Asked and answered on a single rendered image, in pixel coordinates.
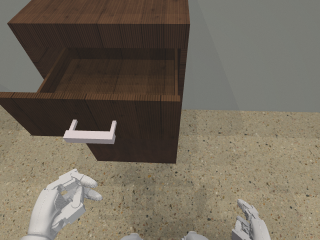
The right robot shin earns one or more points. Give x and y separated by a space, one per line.
191 232

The cabinet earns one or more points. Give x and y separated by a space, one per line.
45 27

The handle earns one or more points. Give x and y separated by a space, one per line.
90 137

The right robot hand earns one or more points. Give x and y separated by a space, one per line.
255 230

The drawer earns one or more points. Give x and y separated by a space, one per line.
136 87

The left robot hand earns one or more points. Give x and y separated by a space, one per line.
46 218

